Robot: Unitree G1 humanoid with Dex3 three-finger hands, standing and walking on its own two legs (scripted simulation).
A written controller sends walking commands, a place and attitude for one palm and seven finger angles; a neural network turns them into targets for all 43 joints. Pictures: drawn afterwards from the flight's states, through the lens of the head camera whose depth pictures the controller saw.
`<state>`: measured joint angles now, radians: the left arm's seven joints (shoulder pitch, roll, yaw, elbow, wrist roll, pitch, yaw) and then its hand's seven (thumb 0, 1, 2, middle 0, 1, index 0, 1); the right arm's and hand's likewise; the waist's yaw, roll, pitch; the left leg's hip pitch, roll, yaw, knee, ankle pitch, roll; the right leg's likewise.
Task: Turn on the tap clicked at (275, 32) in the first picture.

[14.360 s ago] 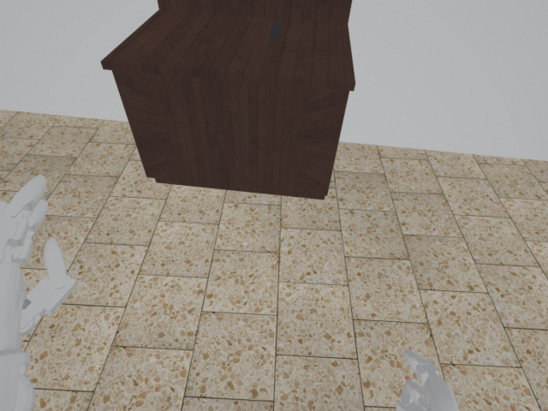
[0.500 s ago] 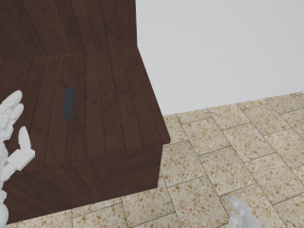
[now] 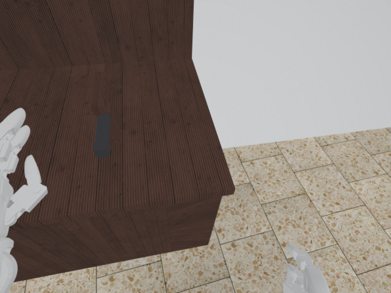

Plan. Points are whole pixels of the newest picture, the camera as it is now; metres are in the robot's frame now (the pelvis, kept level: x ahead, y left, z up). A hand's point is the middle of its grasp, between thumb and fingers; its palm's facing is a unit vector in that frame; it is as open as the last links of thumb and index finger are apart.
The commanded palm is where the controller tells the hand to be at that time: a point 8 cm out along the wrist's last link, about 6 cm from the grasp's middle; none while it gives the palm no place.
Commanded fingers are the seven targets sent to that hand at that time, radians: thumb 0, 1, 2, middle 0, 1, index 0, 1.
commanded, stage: come to a stop and stand still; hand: left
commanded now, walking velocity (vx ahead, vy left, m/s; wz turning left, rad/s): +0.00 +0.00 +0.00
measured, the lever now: (101, 149) +0.38 +0.25 +0.04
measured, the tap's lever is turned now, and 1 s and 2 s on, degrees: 0 0 0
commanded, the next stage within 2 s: look again from close up in 0.40 s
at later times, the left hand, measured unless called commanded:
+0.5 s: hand (44, 182) +0.23 +0.25 +0.16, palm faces +0.36 -0.86 -0.37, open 7.4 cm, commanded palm +0.17 +0.29 +0.18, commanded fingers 0.00 0.90 0.90 -0.20 -0.30 -0.20 -0.30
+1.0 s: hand (62, 172) +0.24 +0.23 +0.17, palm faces +0.32 -0.86 -0.40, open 7.4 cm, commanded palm +0.19 +0.25 +0.18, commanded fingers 0.00 0.90 0.90 -0.20 -0.30 -0.20 -0.30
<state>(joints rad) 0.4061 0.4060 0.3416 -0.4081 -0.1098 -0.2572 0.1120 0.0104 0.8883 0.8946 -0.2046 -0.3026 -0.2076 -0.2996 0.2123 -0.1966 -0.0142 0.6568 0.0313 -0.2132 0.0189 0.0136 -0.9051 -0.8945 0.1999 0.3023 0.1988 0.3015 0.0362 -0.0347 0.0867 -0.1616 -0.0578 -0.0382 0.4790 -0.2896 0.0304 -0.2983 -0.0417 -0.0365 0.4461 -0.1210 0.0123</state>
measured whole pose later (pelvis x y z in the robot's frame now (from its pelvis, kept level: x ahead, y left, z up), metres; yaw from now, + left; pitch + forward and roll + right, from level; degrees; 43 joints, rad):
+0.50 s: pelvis +0.02 +0.00 +0.00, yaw +1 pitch -1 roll +0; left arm 0.46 0.41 0.34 -0.47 -0.12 -0.21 0.11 0.01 0.89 0.89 -0.21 -0.30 -0.21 -0.30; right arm 0.15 -0.19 -0.03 0.63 0.05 -0.14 0.00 0.01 -0.91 -0.89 0.20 0.30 0.20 0.30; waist 0.03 -0.03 0.09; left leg -0.13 -0.06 -0.05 0.45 -0.30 0.03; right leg -0.27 -0.05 -0.04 0.44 -0.14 0.02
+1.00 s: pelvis +0.00 -0.01 +0.00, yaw -6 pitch -2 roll +0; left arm 0.40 0.40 0.41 -0.41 -0.05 -0.29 0.08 0.01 0.88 0.89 -0.21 -0.30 -0.21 -0.30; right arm 0.33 -0.23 -0.01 0.61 0.02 -0.17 0.00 0.01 -0.91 -0.89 0.20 0.30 0.20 0.30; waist 0.02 -0.04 0.07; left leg -0.14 0.00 0.05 0.50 -0.33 0.02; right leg -0.30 0.03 0.04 0.45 -0.11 -0.01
